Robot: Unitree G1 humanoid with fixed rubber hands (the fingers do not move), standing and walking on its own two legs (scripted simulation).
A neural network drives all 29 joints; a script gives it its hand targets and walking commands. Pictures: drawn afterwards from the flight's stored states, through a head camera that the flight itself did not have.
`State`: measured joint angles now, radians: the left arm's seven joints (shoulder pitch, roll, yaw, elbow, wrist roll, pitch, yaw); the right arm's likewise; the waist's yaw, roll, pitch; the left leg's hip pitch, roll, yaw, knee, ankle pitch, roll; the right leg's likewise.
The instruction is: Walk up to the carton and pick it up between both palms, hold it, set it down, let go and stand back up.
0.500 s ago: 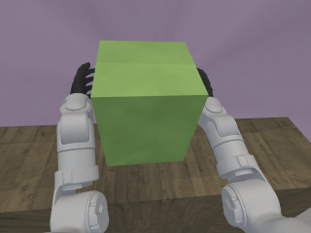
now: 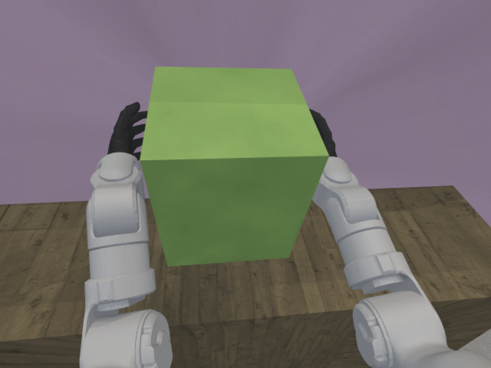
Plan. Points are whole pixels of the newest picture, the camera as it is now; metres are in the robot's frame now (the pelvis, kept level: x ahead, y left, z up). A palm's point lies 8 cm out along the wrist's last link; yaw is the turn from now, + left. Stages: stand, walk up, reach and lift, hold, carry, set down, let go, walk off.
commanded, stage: hold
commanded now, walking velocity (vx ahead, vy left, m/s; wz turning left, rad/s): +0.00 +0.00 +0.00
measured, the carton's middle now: (227, 170) +0.37 +0.01 +0.16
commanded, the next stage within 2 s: none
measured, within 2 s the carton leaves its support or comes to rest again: neither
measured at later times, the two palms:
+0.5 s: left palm (126, 153) +0.36 +0.15 +0.21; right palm (323, 160) +0.36 -0.15 +0.19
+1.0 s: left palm (126, 154) +0.36 +0.15 +0.21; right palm (322, 159) +0.36 -0.15 +0.18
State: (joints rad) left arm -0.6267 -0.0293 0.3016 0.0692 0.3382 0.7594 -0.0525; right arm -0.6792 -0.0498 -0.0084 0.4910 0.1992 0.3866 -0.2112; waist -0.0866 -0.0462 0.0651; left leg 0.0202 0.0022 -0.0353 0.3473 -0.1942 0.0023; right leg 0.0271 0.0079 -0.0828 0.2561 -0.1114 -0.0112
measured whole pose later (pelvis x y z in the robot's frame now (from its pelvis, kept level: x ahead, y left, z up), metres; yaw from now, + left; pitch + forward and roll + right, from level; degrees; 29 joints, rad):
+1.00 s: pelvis +0.00 +0.00 +0.00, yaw +0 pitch -10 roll -1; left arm -0.64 -0.03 0.31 0.08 0.36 0.76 -0.06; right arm -0.68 -0.04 -0.03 0.50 0.18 0.37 -0.20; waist -0.09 -0.05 0.08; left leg 0.04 0.00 -0.04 0.34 -0.19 0.00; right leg 0.04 0.01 -0.08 0.25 -0.11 -0.01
